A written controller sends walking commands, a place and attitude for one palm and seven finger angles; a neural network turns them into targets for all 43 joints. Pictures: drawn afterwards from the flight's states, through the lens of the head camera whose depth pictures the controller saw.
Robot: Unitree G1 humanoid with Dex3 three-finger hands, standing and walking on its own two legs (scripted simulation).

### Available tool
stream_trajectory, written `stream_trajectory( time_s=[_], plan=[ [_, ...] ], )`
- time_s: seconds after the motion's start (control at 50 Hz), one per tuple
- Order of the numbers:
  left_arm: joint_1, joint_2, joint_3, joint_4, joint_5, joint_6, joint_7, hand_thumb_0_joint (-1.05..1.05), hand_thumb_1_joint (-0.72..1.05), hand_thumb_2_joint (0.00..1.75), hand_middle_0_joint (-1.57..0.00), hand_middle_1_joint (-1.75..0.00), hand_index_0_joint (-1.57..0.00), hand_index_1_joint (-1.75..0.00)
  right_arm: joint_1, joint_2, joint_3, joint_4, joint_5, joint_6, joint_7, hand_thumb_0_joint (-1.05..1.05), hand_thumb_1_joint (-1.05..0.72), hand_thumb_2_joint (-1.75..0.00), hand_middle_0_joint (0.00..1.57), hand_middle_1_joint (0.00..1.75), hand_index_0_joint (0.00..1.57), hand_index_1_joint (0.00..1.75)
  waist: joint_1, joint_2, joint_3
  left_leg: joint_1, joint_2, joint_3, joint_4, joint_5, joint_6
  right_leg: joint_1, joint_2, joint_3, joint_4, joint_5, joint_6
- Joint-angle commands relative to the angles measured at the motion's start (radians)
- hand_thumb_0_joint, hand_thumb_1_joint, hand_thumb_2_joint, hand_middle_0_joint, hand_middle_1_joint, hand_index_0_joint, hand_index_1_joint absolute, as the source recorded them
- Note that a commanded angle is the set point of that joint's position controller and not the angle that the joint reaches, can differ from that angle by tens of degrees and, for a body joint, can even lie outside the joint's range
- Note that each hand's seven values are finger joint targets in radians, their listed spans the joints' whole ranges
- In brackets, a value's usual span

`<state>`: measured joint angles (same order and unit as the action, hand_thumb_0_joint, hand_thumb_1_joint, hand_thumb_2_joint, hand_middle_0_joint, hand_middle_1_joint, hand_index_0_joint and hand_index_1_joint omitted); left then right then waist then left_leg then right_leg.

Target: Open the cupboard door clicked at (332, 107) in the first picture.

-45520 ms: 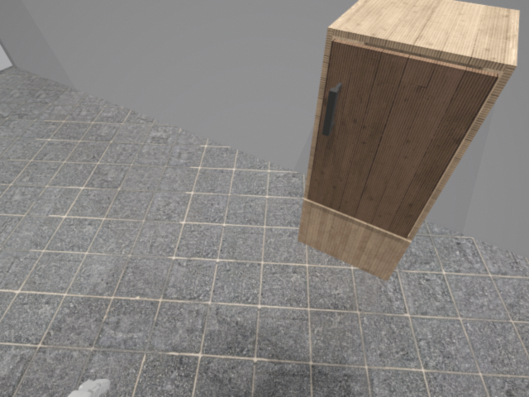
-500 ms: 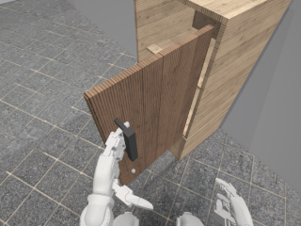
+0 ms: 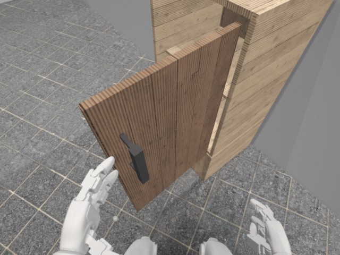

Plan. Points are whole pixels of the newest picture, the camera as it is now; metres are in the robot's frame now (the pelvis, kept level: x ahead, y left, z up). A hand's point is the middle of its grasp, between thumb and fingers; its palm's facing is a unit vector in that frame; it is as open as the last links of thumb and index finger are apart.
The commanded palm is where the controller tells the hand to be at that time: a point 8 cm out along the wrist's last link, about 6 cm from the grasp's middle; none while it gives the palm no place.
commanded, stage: slide the hand sideways off the handle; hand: left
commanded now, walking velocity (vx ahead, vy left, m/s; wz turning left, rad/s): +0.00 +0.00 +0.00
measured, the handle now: (134, 159) +0.31 +0.10 +0.07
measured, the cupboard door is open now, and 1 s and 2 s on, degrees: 93 93 93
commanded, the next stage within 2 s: draw the hand back to the body in 0.26 s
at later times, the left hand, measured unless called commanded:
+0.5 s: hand (91, 232) +0.16 +0.15 +0.08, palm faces -0.05 -1.00 -0.04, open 16.3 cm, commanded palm +0.13 +0.22 +0.09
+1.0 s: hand (35, 209) +0.18 +0.22 +0.15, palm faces +0.17 -0.94 -0.29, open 15.5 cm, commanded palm +0.14 +0.27 +0.17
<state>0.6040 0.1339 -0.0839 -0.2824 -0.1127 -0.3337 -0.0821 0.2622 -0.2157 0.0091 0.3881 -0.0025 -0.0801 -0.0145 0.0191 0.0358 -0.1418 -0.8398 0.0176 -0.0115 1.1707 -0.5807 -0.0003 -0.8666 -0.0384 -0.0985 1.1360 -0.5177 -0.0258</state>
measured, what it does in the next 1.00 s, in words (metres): stands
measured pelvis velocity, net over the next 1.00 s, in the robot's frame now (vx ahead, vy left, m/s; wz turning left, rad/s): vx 0.01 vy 0.02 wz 0.00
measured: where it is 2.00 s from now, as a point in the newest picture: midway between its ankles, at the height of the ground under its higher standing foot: outside the picture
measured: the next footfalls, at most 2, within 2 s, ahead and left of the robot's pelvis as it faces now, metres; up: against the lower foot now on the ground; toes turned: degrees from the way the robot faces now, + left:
none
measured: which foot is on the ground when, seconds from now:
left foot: down 0.00-1.00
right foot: down 0.00-1.00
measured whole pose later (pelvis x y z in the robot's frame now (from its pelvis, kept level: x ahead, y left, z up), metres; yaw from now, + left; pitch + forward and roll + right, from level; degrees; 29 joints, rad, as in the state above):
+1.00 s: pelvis +0.01 +0.02 +0.05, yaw +0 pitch +5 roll -2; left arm 0.68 0.30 0.13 -0.50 -0.09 -0.06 0.02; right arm 0.29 -0.22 0.04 0.45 0.03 -0.14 -0.10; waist 0.04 0.06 -0.12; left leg -0.51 0.01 0.00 0.91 -0.49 0.03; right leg -0.52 -0.03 -0.09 0.84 -0.40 0.01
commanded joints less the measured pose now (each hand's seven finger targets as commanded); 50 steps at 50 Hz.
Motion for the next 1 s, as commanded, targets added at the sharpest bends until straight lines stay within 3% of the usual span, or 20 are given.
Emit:
stream_trajectory(
  time_s=[0.0,0.2,0.3,0.34,0.38,0.42,0.46,0.52,0.58,0.66,0.74,0.84,0.86,0.88,0.9,0.92,0.98],
  plan=[
    [0.042,0.085,0.101,-0.209,-0.044,-0.090,-0.037,0.00,-0.50,0.30,-0.15,-0.30,-0.15,-0.30,-0.052,-0.101,-0.053,-0.160,0.005,-0.059,-0.022,0.00,-0.90,-0.90,0.20,0.30,0.20,0.30,-0.012,-0.079,-0.168,-0.011,-0.042,-0.009,-0.132,0.268,0.008,0.242,0.033,0.093,-0.169,0.280,-0.002],
    [0.079,0.139,0.187,-0.204,-0.130,-0.116,-0.151,0.00,-0.50,0.30,-0.15,-0.30,-0.15,-0.30,-0.072,-0.107,-0.064,-0.155,0.022,-0.075,-0.042,0.00,-0.90,-0.90,0.20,0.30,0.20,0.30,-0.009,-0.057,-0.160,-0.049,-0.042,-0.006,-0.097,0.212,0.010,0.218,0.025,0.130,-0.197,0.148,0.002],
    [0.014,0.126,0.165,-0.207,-0.140,-0.108,-0.162,0.00,-0.50,0.30,-0.15,-0.30,-0.15,-0.30,-0.077,-0.118,-0.057,-0.157,0.024,-0.090,-0.049,0.00,-0.90,-0.90,0.20,0.30,0.20,0.30,-0.020,-0.036,-0.139,-0.045,-0.040,-0.012,-0.097,0.176,0.013,0.166,0.029,0.118,-0.201,0.055,-0.002],
    [0.029,0.118,0.156,-0.213,-0.141,-0.101,-0.158,0.00,-0.50,0.30,-0.15,-0.30,-0.15,-0.30,-0.072,-0.117,-0.057,-0.158,0.025,-0.097,-0.050,0.00,-0.90,-0.90,0.20,0.30,0.20,0.30,-0.014,-0.024,-0.149,-0.027,-0.040,-0.016,-0.108,0.179,0.013,0.159,0.035,0.101,-0.190,0.065,-0.004],
    [0.029,0.168,0.199,-0.262,-0.144,-0.086,-0.146,0.00,-0.50,0.30,-0.15,-0.30,-0.15,-0.30,-0.068,-0.117,-0.058,-0.168,0.027,-0.092,-0.053,0.00,-0.90,-0.90,0.20,0.30,0.20,0.30,-0.003,-0.039,-0.183,-0.006,-0.039,-0.015,-0.129,0.182,0.016,0.203,0.036,0.107,-0.212,0.057,-0.003],
    [0.032,0.205,0.231,-0.315,-0.139,-0.068,-0.131,0.00,-0.50,0.30,-0.15,-0.30,-0.15,-0.30,-0.067,-0.114,-0.054,-0.176,0.032,-0.090,-0.057,0.00,-0.90,-0.90,0.20,0.30,0.20,0.30,0.013,0.002,-0.201,0.031,-0.041,-0.014,-0.160,0.191,0.015,0.234,0.037,0.104,-0.222,0.065,-0.007],
    [0.050,0.214,0.253,-0.316,-0.136,-0.035,-0.113,0.00,-0.50,0.30,-0.15,-0.30,-0.15,-0.30,-0.064,-0.109,-0.051,-0.177,0.037,-0.080,-0.060,0.00,-0.90,-0.90,0.20,0.30,0.20,0.30,0.016,0.000,-0.179,0.049,-0.040,-0.015,-0.192,0.195,0.017,0.259,0.044,0.092,-0.242,0.072,-0.007],
    [0.047,0.172,0.235,-0.289,-0.147,0.005,-0.103,0.00,-0.50,0.30,-0.15,-0.30,-0.15,-0.30,-0.072,-0.106,-0.040,-0.173,0.045,-0.079,-0.063,0.00,-0.90,-0.90,0.20,0.30,0.20,0.30,0.002,0.001,-0.101,0.074,-0.038,-0.022,-0.236,0.167,0.013,0.249,0.047,0.070,-0.278,0.047,-0.002],
    [0.072,0.159,0.231,-0.254,-0.163,0.041,-0.117,0.00,-0.50,0.30,-0.15,-0.30,-0.15,-0.30,-0.078,-0.113,-0.035,-0.167,0.049,-0.086,-0.065,0.00,-0.90,-0.90,0.20,0.30,0.20,0.30,-0.004,-0.039,-0.058,0.092,-0.032,-0.029,-0.266,0.165,0.014,0.265,0.050,0.059,-0.309,0.047,0.003],
    [0.022,0.197,0.243,-0.305,-0.162,0.060,-0.132,0.00,-0.50,0.30,-0.15,-0.30,-0.15,-0.30,-0.071,-0.125,-0.025,-0.162,0.046,-0.107,-0.069,0.00,-0.90,-0.90,0.20,0.30,0.20,0.30,-0.008,-0.015,-0.040,0.140,-0.026,-0.038,-0.310,0.168,0.015,0.286,0.053,0.046,-0.326,0.059,0.001],
    [0.014,0.229,0.284,-0.357,-0.163,0.058,-0.125,0.00,-0.50,0.30,-0.15,-0.30,-0.15,-0.30,-0.056,-0.120,-0.019,-0.151,0.047,-0.133,-0.068,0.00,-0.90,-0.90,0.20,0.30,0.20,0.30,0.008,0.033,-0.067,0.209,-0.023,-0.045,-0.350,0.225,0.009,0.323,0.058,0.022,-0.321,0.141,-0.003],
    [0.030,0.229,0.319,-0.376,-0.180,0.083,-0.125,0.00,-0.32,0.37,-0.16,-0.30,-0.16,-0.30,-0.062,-0.119,-0.016,-0.127,0.054,-0.154,-0.060,0.00,-0.90,-0.90,0.20,0.30,0.20,0.30,0.022,0.069,-0.067,0.275,-0.018,-0.048,-0.390,0.316,-0.007,0.371,0.064,-0.001,-0.331,0.240,-0.004],
    [0.074,0.391,0.365,-0.418,-0.012,0.149,0.021,0.00,-0.29,0.39,-0.16,-0.30,-0.16,-0.30,-0.056,-0.115,-0.023,-0.122,0.037,-0.133,-0.090,0.00,-0.90,-0.90,0.20,0.30,0.20,0.30,0.067,0.048,-0.102,0.284,-0.003,-0.033,-0.445,0.315,0.005,0.436,0.037,0.059,-0.384,0.231,-0.017],
    [0.099,0.279,0.297,-0.456,0.005,0.188,0.082,0.00,-0.26,0.40,-0.16,-0.30,-0.16,-0.30,-0.063,-0.096,-0.009,-0.132,0.029,-0.127,-0.097,0.00,-0.90,-0.90,0.20,0.30,0.20,0.30,0.036,0.066,-0.040,0.289,-0.009,-0.022,-0.461,0.317,0.005,0.434,0.030,0.053,-0.407,0.237,-0.010],
    [0.100,0.257,0.282,-0.440,0.020,0.213,0.114,0.00,-0.22,0.42,-0.16,-0.30,-0.16,-0.30,-0.051,-0.097,-0.010,-0.120,0.030,-0.122,-0.098,0.00,-0.90,-0.90,0.20,0.30,0.20,0.30,0.028,0.053,-0.018,0.296,-0.002,-0.028,-0.467,0.329,0.002,0.430,0.028,0.047,-0.414,0.236,-0.007],
    [0.097,0.234,0.258,-0.444,0.038,0.230,0.137,0.00,-0.18,0.43,-0.16,-0.30,-0.16,-0.30,-0.048,-0.095,-0.007,-0.111,0.028,-0.116,-0.096,0.00,-0.90,-0.90,0.20,0.30,0.20,0.30,0.023,0.090,0.006,0.315,0.001,-0.025,-0.474,0.347,0.003,0.436,0.026,0.045,-0.425,0.246,-0.005],
    [0.073,0.263,0.277,-0.439,0.069,0.252,0.188,0.00,-0.08,0.48,-0.16,-0.30,-0.16,-0.30,-0.059,-0.105,-0.005,-0.092,0.024,-0.106,-0.097,0.00,-0.90,-0.90,0.20,0.30,0.20,0.30,0.021,0.021,0.022,0.373,0.013,-0.033,-0.511,0.392,0.007,0.479,0.029,0.035,-0.469,0.271,-0.002]
  ],
)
